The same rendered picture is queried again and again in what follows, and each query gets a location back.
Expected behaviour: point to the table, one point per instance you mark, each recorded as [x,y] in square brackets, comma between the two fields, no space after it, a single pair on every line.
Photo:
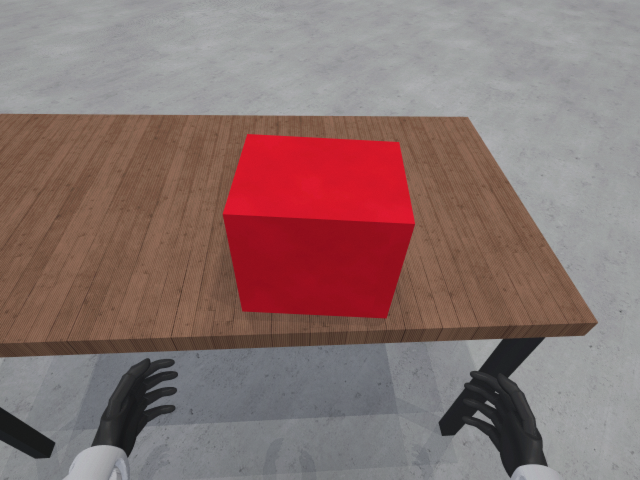
[112,240]

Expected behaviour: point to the carton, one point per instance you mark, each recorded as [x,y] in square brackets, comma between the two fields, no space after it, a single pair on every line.
[318,226]

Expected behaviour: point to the right robot hand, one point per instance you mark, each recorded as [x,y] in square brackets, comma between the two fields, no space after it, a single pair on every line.
[516,436]

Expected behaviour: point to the left robot hand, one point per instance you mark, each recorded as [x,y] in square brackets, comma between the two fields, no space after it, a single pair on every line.
[124,418]

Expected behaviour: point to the robot left forearm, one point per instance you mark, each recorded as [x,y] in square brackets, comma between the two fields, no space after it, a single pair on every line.
[102,462]

